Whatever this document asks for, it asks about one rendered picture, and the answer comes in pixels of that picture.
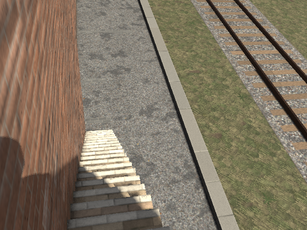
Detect stairs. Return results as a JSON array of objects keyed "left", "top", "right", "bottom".
[{"left": 67, "top": 129, "right": 170, "bottom": 230}]

